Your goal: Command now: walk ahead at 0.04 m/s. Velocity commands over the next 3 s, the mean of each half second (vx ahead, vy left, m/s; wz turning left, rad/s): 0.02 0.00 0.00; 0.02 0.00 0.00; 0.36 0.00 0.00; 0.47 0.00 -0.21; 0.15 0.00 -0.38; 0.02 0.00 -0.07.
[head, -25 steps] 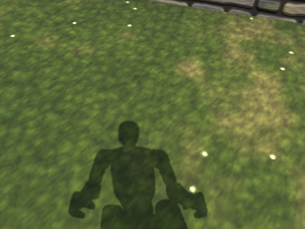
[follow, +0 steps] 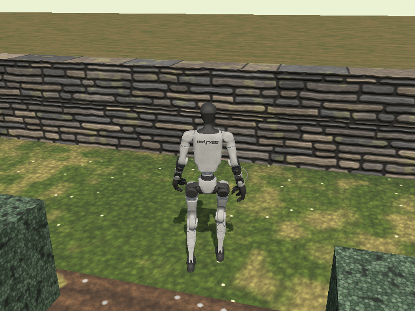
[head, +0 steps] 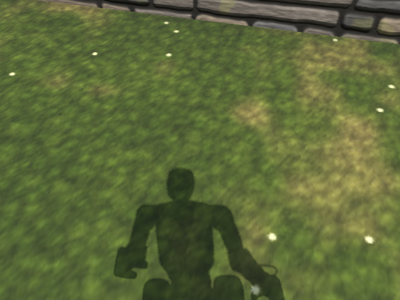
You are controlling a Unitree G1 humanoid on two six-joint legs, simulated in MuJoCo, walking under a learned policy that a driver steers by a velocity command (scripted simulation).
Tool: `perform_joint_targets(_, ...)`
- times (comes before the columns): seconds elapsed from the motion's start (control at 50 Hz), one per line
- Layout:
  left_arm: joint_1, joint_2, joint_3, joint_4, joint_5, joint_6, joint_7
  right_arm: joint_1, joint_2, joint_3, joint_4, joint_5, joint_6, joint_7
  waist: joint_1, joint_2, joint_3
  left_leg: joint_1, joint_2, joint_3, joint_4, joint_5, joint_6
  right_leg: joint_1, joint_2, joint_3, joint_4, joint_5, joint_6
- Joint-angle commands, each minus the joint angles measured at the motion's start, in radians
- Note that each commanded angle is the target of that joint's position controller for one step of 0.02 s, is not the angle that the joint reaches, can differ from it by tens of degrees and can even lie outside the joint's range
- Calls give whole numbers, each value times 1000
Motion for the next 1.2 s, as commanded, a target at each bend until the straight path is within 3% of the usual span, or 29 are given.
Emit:
perform_joint_targets(0.02, -3, 136, 36, -31, -5, -14, 8, 69, -107, -23, 6, 5, -15, -2, 5, -4, -120, -77, 36, -27, -69, 238, 22, 253, -99, 109, -16, 403, -79)
perform_joint_targets(0.16, -32, 122, 41, 2, -6, 14, 9, 74, -91, -19, 50, 4, 1, -7, 1, -5, -51, -89, 30, -17, -77, 184, 25, 210, -78, 89, -27, 272, -72)
perform_joint_targets(0.4, -36, 119, 44, 66, -6, 34, 25, 101, -69, -7, 94, 2, -16, -10, 10, -6, 6, -142, 31, -16, -112, 88, 32, 218, -56, 75, -48, 126, -42)
perform_joint_targets(0.9, 14, 95, 34, 160, -9, 38, 36, 199, -15, 2, 129, 3, -29, -12, 17, -1, 35, -156, 21, -6, -140, 68, 36, 212, -48, 76, -67, 82, -32)
perform_joint_targets(0.92, 34, 85, 31, 172, -9, 39, 36, 223, -9, 3, 139, 4, -28, -13, 15, 4, 16, -149, 18, -4, -153, -25, 42, 218, -36, 63, -67, -30, -31)
perform_joint_targets(0.94, 41, 92, 35, 177, -13, 39, 37, 228, -23, -2, 139, 9, -26, -14, 15, 19, 37, -163, 20, -16, -164, -143, 60, 191, -14, 43, -49, -183, -29)
perform_joint_targets(0.98, 19, 102, 41, 168, -18, 28, 33, 224, -61, -15, 115, 18, -28, -19, -1, 58, 102, -174, 71, -99, -210, -357, 122, 65, 22, 5, 19, -398, -29)
perform_joint_targets(1.0, -20, 91, 39, 150, -21, 12, 27, 253, -86, -24, 114, 23, -35, -20, -22, 95, 135, -141, 137, -191, -267, -422, 163, -15, 31, -16, 85, -365, -23)
perform_joint_targets(1.02, -52, 74, 37, 135, -28, -7, 17, 254, -126, -39, 111, 31, -46, -20, -28, 155, 176, -101, 236, -310, -334, -437, 209, -96, 30, -54, 180, -250, -19)
perform_joint_targets(1.04, -69, 72, 36, 123, -29, -24, 8, 233, -142, -47, 106, 33, -56, -19, -25, 175, 213, -76, 307, -378, -350, -383, 241, -161, -15, -27, 243, -205, -28)
perform_joint_targets(1.06, -68, 73, 37, 118, -32, -39, -1, 225, -124, -46, 101, 30, -66, -17, -17, 163, 221, -34, 324, -379, -337, -292, 247, -207, -40, -15, 260, -224, -40)
perform_joint_targets(1.1, -24, 65, 38, 123, -44, -61, -13, 203, -102, -44, 91, 36, -74, -5, 19, 140, 208, -13, 282, -289, -273, -134, 209, -130, -42, -37, 125, -247, -56)
perform_joint_targets(1.12, 55, 67, 45, 153, -46, -65, -16, 174, -102, -44, 81, 39, -72, 1, 59, 126, 178, -80, 229, -214, -220, -62, 178, 44, -7, -75, 23, -189, -56)
perform_joint_targets(1.14, 167, 96, 64, 196, -42, -64, -15, 159, -108, -44, 69, 35, -74, 5, 101, 109, 116, -152, 173, -153, -121, 126, 153, 239, 36, -85, 3, -116, -54)
perform_joint_targets(1.16, 313, 162, 89, 229, -37, -65, -13, 119, -87, -36, 46, 36, -82, 8, 163, -19, 51, -269, 82, -40, 152, 308, 99, 410, -76, 121, -93, -153, -108)
perform_joint_targets(1.18, 459, 259, 109, 244, -37, -67, -16, 125, -21, -20, 6, 32, -100, 5, 191, -288, -55, -488, -53, 53, 541, 91, 26, 598, -314, 582, -279, -248, -254)
perform_joint_targets(1.2, 422, 182, 74, 243, -19, -79, -21, 84, -33, -26, -14, 45, -116, 8, 152, -228, -59, -586, -44, -90, 754, -138, 45, 571, -401, 762, -357, -270, -287)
